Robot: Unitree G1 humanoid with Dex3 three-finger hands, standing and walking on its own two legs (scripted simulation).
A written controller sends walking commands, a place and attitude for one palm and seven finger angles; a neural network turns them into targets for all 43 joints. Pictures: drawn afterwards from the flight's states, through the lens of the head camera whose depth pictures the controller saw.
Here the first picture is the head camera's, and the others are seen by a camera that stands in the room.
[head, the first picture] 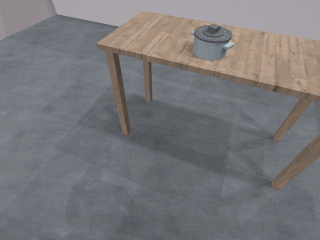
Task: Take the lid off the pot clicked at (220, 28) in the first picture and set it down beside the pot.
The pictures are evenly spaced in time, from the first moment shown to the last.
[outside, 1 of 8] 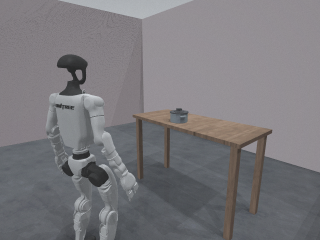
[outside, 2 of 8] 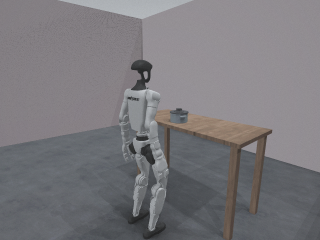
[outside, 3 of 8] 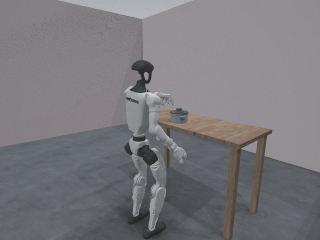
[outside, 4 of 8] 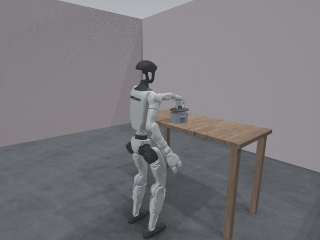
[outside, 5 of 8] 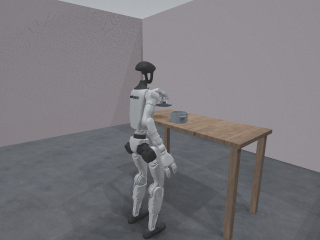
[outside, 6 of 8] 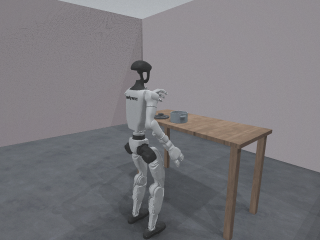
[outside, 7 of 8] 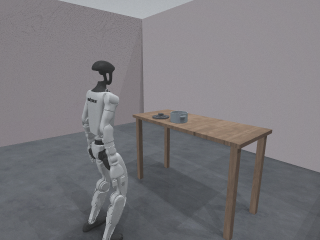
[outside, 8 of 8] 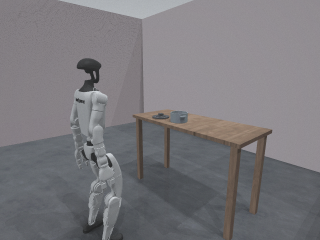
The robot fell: no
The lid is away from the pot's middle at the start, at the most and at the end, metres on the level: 0.00 0.24 0.23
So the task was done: yes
